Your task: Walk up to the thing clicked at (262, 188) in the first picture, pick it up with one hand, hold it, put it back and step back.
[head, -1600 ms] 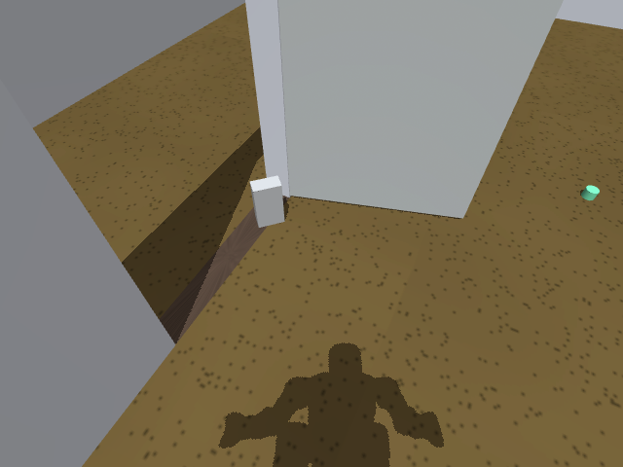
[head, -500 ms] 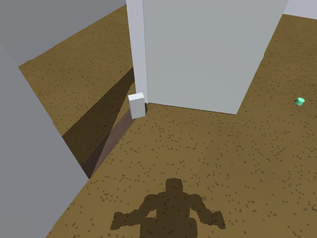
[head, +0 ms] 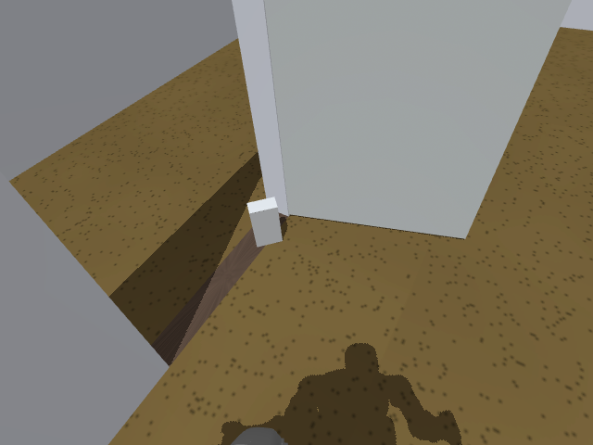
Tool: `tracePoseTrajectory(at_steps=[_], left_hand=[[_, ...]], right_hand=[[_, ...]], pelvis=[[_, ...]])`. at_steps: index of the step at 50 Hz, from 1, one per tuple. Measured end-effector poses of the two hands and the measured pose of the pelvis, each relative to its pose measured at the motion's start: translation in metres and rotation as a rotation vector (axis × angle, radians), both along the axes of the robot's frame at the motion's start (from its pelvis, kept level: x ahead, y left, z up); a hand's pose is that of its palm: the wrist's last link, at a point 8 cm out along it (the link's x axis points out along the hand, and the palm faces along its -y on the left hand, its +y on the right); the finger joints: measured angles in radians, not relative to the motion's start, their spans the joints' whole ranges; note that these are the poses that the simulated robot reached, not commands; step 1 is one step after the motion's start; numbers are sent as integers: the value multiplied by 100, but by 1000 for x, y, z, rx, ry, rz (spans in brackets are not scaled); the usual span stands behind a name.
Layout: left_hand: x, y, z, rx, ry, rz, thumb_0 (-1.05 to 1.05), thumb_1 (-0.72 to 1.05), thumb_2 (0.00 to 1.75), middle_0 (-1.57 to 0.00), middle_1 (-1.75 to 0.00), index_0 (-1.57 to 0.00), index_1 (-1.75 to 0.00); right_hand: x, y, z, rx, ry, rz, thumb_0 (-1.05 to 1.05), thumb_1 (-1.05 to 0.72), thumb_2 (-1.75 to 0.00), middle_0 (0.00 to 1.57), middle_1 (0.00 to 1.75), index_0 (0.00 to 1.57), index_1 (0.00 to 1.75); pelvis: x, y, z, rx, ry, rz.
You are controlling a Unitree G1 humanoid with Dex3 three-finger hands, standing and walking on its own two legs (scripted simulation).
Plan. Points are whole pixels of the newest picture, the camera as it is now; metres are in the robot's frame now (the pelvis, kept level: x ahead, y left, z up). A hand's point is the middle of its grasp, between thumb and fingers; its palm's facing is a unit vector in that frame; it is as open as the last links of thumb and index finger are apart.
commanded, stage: walk up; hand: left
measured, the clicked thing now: (265, 222) +1.07 +0.24 -0.67
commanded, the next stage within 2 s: none
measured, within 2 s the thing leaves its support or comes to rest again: neither
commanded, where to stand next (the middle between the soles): +0.73 +0.06 m, yaw +0 degrees
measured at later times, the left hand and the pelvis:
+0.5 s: hand (151, 358) +0.28 +0.30 -0.15, palm faces +0.01 -0.94 -0.34, open 7.4 cm; pelvis +0.24 +0.03 +0.00, yaw +3 degrees
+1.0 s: hand (183, 276) +0.44 +0.28 -0.12, palm faces +0.00 -0.91 -0.41, open 7.4 cm; pelvis +0.42 +0.00 +0.00, yaw +1 degrees
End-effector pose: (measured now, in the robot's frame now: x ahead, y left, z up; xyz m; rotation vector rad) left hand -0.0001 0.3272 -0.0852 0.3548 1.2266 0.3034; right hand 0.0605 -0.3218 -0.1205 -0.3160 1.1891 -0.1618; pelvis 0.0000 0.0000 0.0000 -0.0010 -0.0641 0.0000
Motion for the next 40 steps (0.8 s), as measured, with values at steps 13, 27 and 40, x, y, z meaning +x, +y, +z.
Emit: tracePoseTrajectory(at_steps=[13, 27, 40], left_hand=[[97, 3, -41, -80, 25, 45, 1, 90, 90, -21, -30, -20, -30], [303, 18, -21, -74, -110, -81, 1, 90, 90, -21, -30, -20, -30], [418, -16, -6, 12, -159, -97, 1, 90, 90, -21, -30, -20, -30]], right_hand=[[184, 32, 7, -29, -42, 152, 0, -90, -90, 20, 30, 20, 30], [282, 48, 25, -30, -142, 75, 0, -90, -90, 20, 30, 21, 30], [362, 0, -25, 14, -12, 47, 1, -91, -90, 20, 29, 20, 30]], pelvis=[[123, 15, -18, -28, 36, 61], [253, 27, -6, 19, 5, 39], [363, -10, -23, 23, -2, 26]])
